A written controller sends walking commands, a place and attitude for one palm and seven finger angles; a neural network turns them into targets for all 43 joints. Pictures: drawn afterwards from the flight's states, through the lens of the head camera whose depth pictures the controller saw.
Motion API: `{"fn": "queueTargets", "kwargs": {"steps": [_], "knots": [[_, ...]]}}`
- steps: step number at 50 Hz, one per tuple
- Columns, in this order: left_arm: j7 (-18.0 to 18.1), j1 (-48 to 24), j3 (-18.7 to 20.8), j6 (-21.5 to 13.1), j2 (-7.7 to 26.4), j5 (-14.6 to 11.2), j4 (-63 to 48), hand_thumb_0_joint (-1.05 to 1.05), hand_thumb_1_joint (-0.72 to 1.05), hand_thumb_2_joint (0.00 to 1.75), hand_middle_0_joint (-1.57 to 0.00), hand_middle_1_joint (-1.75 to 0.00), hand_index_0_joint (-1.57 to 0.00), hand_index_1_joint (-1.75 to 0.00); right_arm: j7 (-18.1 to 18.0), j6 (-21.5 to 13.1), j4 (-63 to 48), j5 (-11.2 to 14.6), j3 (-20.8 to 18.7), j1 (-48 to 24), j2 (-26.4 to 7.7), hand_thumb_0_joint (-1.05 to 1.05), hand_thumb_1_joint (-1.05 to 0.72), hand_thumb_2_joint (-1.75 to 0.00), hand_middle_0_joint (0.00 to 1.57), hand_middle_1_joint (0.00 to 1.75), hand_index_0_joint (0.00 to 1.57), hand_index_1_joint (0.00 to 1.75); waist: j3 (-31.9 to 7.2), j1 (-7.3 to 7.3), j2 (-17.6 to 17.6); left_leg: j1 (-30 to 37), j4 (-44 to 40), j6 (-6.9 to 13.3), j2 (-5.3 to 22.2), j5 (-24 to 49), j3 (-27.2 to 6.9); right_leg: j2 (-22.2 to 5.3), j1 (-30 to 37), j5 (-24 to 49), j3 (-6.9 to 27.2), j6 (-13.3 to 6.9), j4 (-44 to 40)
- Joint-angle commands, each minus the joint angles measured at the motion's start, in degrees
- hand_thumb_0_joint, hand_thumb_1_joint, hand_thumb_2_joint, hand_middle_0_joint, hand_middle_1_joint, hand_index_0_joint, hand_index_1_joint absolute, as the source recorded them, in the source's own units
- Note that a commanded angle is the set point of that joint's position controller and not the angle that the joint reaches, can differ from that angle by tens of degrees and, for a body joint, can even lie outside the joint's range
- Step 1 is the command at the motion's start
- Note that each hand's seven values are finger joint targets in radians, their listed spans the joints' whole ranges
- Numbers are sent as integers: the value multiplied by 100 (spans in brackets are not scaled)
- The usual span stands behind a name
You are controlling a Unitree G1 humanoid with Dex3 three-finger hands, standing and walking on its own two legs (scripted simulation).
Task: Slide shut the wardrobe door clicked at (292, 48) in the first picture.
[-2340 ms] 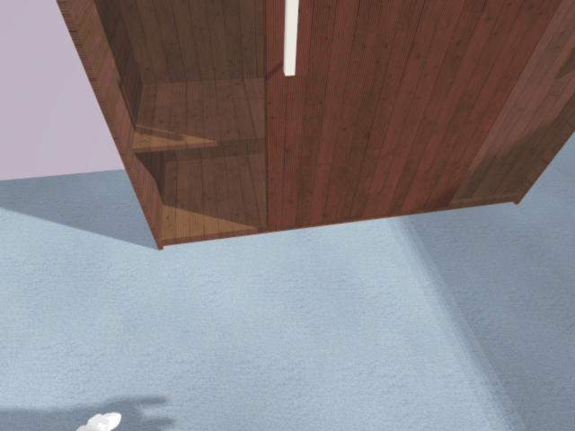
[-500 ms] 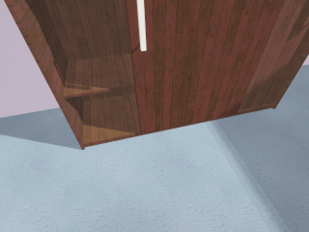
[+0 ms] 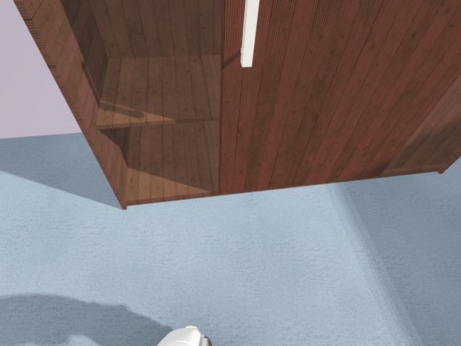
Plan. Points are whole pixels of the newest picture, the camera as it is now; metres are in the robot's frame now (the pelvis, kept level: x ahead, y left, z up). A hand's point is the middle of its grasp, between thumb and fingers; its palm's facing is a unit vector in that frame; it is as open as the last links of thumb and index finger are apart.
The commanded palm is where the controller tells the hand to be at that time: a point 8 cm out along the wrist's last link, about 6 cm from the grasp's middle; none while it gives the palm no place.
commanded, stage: turn to face it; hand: right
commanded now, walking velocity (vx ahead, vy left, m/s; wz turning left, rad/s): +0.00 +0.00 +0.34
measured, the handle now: out of the picture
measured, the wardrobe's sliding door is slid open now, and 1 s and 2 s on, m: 0.45 0.45 0.45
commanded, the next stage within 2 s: take the last steps up to it in 0.32 s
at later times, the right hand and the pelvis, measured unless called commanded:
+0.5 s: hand out of the picture +0.11 -0.23 -0.15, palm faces -0.08 +0.98 -0.20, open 7.4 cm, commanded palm none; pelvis +0.06 -0.04 +0.02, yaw +10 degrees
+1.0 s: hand out of the picture +0.14 -0.16 -0.16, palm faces -0.14 +0.98 -0.13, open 7.4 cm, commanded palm none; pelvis +0.17 +0.00 +0.01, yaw +12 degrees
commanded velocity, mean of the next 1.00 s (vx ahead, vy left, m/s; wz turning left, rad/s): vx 0.17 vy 0.01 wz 0.14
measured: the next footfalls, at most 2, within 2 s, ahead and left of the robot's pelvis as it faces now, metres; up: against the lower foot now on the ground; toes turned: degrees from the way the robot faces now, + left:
right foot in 0.28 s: +0.10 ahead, -0.13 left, +0.00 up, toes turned +2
left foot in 0.68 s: +0.07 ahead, +0.10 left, +0.00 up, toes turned +16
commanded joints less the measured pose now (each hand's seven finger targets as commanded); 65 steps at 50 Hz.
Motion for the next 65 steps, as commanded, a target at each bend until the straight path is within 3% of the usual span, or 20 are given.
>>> {"fn": "queueTargets", "kwargs": {"steps": [1, 10, 13, 16, 18, 21, 26, 31, 32, 34, 35, 40, 49, 51, 52, 53, 54, 57, 59, 65], "knots": [[-3, 373, 12, 86, 299, 61, -426, 0, 90, 90, -20, -30, -20, -30, -84, 45, -246, -29, -166, 357, -785, 0, -90, -90, 20, 30, 20, 30, -724, 27, 714, 131, -2115, 686, 1635, 999, -1759, -352, -447, 390, 125, 116, -311], [-54, -534, 33, 65, 547, 4, -1098, 0, 90, 90, -20, -30, -20, -30, 22, 193, -449, -65, -264, 516, -1073, 0, -90, -90, 20, 30, 20, 30, -697, -158, 876, 319, -2158, 635, 1264, -194, -2246, 9, -124, 582, -31, 114, -2422], [-17, -243, 34, -16, 621, -28, -1052, 0, 90, 90, -20, -30, -20, -30, 28, 230, -511, -3, -244, 451, -970, 0, -90, -90, 20, 30, 20, 30, -719, 31, 566, -122, -1630, 219, 915, -252, -1943, -13, 1060, 1372, -41, 91, -4024], [20, -593, 146, -28, 1323, 76, -1341, 0, 90, 90, -20, -30, -20, -30, 85, 294, -663, -17, -193, 390, -710, 0, -90, -90, 20, 30, 20, 30, -219, 9, -1439, -697, 954, -511, -81, -1654, -624, -1980, 436, 1334, 2146, -930, -5595], [64, -979, 69, -53, 1130, 72, -1470, 0, 90, 90, -20, -30, -20, -30, 138, 325, -568, -57, -267, 497, -791, 0, -90, -90, 20, 30, 20, 30, -143, -229, -617, -660, 2146, -535, 112, -1477, -864, -1726, 122, 2178, 1612, -1045, -5359], [68, -991, 48, -102, 1030, 62, -1401, 0, 90, 90, -20, -30, -20, -30, 139, 338, -367, -27, -214, 842, -571, 0, -90, -90, 20, 30, 20, 30, -621, -295, -538, -553, 2235, -662, 202, -1107, -713, -1226, 820, 3797, 510, -885, -4932], [25, -51, 166, -131, 1169, 122, -951, 0, 90, 90, -20, -30, -20, -30, 210, 244, -414, -53, -87, 301, -409, 0, -90, -90, 20, 30, 20, 30, -730, 186, -553, -470, 1056, -602, 265, -1543, -311, -1483, 1604, 2988, 688, -1000, -4974], [-33, -67, 174, -113, 1227, 102, -685, 0, 90, 90, -20, -30, -20, -30, 260, 97, -88, -32, -50, 655, -327, 0, -90, -90, 20, 30, 20, 30, -673, -55, -529, 919, -839, -421, 83, -696, 40, -1238, 1021, 2090, 484, -701, -4533], [-56, -124, 143, -126, 1117, 64, -663, 0, 90, 90, -20, -30, -20, -30, 231, 50, 57, -28, -66, 974, -437, 0, -90, -90, 20, 30, 20, 30, -714, -223, -310, 1697, -1389, -339, 201, -271, -103, -1034, 514, 1706, 247, -489, -4125], [-146, -614, -23, -184, 540, 12, -961, 0, 90, 90, -20, -30, -20, -30, 104, -27, 409, -46, -237, 1955, -1350, 0, -90, -90, 20, 30, 20, 30, -545, -738, 1904, 3390, -2304, 515, 2197, -530, -2694, -39, -2086, -475, -839, 33, -1894], [-154, -1151, 35, -148, 793, 83, -1143, 0, 90, 90, -20, -30, -20, -30, 60, -32, 494, -2, -222, 2257, -1340, 0, -90, -90, 20, 30, 20, 30, -334, -898, 1398, 2990, -2380, 845, 2439, -419, -2957, -164, -2438, -642, -220, -7, -1119], [-263, -830, 99, -89, 536, 80, -785, 0, 90, 90, -20, -30, -20, -30, 6, -187, 396, -46, -57, 1433, -736, 0, -90, -90, 20, 30, 20, 30, 103, -229, 815, 1887, -2409, 601, 1769, 701, -1478, -445, -1997, 816, -165, 121, -783], [-349, -1127, 80, -186, 380, 14, -977, 0, 90, 90, -20, -30, -20, -30, -28, -232, 675, -64, -76, 1655, -834, 0, -90, -90, 20, 30, 20, 30, 207, -171, 868, 1681, -2002, 292, 1543, 1855, -820, -124, -792, 1429, -558, -93, -2686], [-260, -122, 130, -241, 543, 64, -663, 0, 90, 90, -20, -30, -20, -30, -28, -204, 677, -28, -88, 1542, -796, 0, -90, -90, 20, 30, 20, 30, -266, 288, 688, 1383, -696, 81, 1205, 2453, -456, 150, 683, 1919, -678, -180, -3423], [-187, 696, 217, -280, 941, 114, -451, 0, 90, 90, -20, -30, -20, -30, -12, -186, 639, 7, -76, 1641, -616, 0, -90, -90, 20, 30, 20, 30, -888, 558, -40, 887, 600, -98, 848, 1768, -306, -319, 1869, 2180, -80, -345, -3743], [-121, 1143, 351, -280, 1616, 150, -392, 0, 90, 90, -20, -30, -20, -30, 44, -137, 529, 78, -44, 1907, -285, 0, -90, -90, 20, 30, 20, 30, -1429, 544, -1526, -310, 2374, -372, 48, -1210, 122, -1845, 2701, 2147, 2044, -956, -4389], [-119, 1131, 335, -214, 1713, 78, -434, 0, 90, 90, -20, -30, -20, -30, 44, -160, 331, 34, -51, 1650, -330, 0, -90, -90, 20, 30, 20, 30, -1345, 506, -1283, -572, 3380, -248, -6, -2319, -360, -2318, 2102, 1160, 2791, -1318, -5183], [-63, -163, 118, -283, 846, 53, -702, 0, 90, 90, -20, -30, -20, -30, 125, -84, 367, -50, -70, 1136, -237, 0, -90, -90, 20, 30, 20, 30, -155, 76, -468, -894, 3741, -257, 697, -1004, -707, -1784, 298, 269, 1824, -1004, -5710], [-52, -455, 39, -338, 635, 37, -730, 0, 90, 90, -20, -30, -20, -30, 152, 47, 516, -77, -40, 1560, -70, 0, -90, -90, 20, 30, 20, 30, -280, -240, -367, -323, 3204, -323, 732, -684, -595, -1396, -262, 832, 961, -847, -5750], [-71, -383, 114, -290, 750, 48, -702, 0, 90, 90, -20, -30, -20, -30, 115, 154, 271, -75, -7, 1259, -6, 0, -90, -90, 20, 30, 20, 30, -225, -229, -134, -181, 1453, -481, 750, -517, -389, -1290, -22, 1401, 428, -1057, -5779]]}}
